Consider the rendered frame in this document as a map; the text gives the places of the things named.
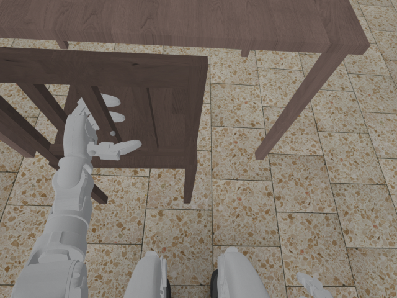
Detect table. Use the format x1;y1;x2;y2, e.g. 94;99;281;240
0;0;370;160

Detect robot thigh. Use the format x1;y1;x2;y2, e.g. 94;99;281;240
123;255;167;298
217;252;270;298

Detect left robot forearm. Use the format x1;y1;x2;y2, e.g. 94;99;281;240
11;156;94;298

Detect robot left thigh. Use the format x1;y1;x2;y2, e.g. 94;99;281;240
123;255;167;298

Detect robot right thigh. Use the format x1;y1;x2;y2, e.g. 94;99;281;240
217;252;270;298

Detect left robot upper arm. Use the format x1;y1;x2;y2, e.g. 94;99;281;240
14;260;88;298

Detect robot right hand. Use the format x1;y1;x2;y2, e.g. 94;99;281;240
296;272;333;298

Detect chair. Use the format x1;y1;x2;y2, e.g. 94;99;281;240
0;47;208;204

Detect robot left hand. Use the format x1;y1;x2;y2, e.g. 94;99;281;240
63;94;142;162

